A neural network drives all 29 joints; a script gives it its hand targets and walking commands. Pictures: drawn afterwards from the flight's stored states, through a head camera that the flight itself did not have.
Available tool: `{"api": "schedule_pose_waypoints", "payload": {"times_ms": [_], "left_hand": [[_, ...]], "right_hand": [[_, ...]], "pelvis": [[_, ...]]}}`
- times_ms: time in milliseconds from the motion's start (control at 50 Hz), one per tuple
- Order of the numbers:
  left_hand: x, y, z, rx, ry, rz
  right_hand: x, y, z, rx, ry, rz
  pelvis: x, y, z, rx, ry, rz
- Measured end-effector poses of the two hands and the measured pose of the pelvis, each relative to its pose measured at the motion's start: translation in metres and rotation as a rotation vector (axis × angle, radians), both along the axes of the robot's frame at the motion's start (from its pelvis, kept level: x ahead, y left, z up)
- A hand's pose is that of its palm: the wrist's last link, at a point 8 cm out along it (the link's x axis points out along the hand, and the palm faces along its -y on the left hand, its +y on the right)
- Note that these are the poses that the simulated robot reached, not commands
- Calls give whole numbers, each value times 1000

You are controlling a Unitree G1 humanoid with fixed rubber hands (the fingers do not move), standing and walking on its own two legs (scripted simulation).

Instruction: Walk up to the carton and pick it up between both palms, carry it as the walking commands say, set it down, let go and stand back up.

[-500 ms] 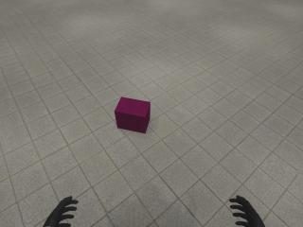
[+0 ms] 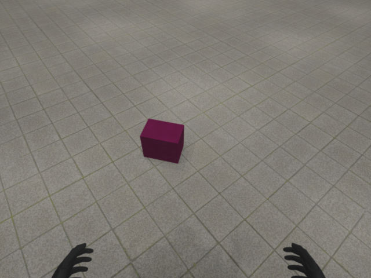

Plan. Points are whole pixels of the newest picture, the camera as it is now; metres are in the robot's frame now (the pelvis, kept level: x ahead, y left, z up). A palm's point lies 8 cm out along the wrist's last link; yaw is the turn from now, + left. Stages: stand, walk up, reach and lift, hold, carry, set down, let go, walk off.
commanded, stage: stand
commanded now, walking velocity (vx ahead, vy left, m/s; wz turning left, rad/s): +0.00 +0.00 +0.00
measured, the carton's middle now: (163, 141) +1.00 +0.16 -0.65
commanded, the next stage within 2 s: walk up in 0.34 s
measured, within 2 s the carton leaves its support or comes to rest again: neither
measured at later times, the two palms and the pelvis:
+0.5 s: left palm out of the picture +0.12 +0.27 -0.09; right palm out of the picture +0.13 -0.28 -0.08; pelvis -0.01 +0.00 +0.00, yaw +0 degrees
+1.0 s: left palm out of the picture +0.12 +0.40 -0.08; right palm (290, 262) +0.18 -0.22 -0.07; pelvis +0.06 +0.08 +0.01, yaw +5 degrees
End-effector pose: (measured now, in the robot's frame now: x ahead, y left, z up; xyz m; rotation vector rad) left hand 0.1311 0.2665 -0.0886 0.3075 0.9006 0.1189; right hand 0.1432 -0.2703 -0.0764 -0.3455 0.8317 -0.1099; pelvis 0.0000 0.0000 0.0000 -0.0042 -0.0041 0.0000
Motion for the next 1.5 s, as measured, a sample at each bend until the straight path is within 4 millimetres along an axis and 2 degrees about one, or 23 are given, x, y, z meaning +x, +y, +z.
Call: {"api": "schedule_pose_waypoints", "payload": {"times_ms": [380,580,640,720,780,820,880,980,1060,1160,1220,1300,1380,1440,1500], "left_hand": [[-8,4,-4,5,28,11],[-19,6,-4,10,36,8],[-33,23,-2,36,51,14],[-56,60,0,83,110,54],[-68,90,-1,102,155,81],[-69,109,-6,107,173,95],[-56,125,-4,100,169,114],[-19,137,7,86,129,111],[10,140,13,86,102,104],[40,135,16,103,87,94],[46,134,10,130,67,105],[41,144,16,143,73,147],[43,158,10,128,105,160],[55,171,0,115,114,176],[75,175,3,105,106,180]], "right_hand": [[-12,-4,-6,-2,35,-16],[-21,-7,-8,7,57,-8],[-17,-8,-5,-6,76,24],[-1,-4,-1,-30,90,61],[16,10,1,-43,94,83],[26,24,0,-57,97,98],[31,39,2,-59,109,97],[33,46,10,-78,155,74],[41,48,9,-78,178,69],[59,42,0,-61,197,67],[77,39,-13,-52,182,68],[103,52,-12,-35,158,101],[121,67,-11,-34,163,123],[127,76,-16,-59,184,132],[133,78,-9,-79,210,126]], "pelvis": [[-4,0,0,0,-5,0],[-8,-1,0,2,-11,0],[-4,4,1,8,-6,7],[7,20,1,11,1,27],[17,37,-1,-1,11,51],[24,51,-4,-6,14,68],[35,65,-1,-8,10,83],[56,78,9,-8,17,89],[73,80,12,-1,19,92],[95,74,9,12,36,91],[108,69,-3,20,15,102],[125,76,0,8,-15,128],[140,90,-2,-4,-11,142],[152,103,-8,-6,-14,155],[166,107,-3,3,-4,164]]}}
